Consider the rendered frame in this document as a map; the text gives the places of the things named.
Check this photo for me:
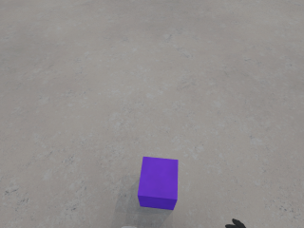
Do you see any robot right hand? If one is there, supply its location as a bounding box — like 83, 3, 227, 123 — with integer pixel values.
225, 218, 246, 228

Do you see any carton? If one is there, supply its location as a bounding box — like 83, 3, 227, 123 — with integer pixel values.
137, 157, 179, 210

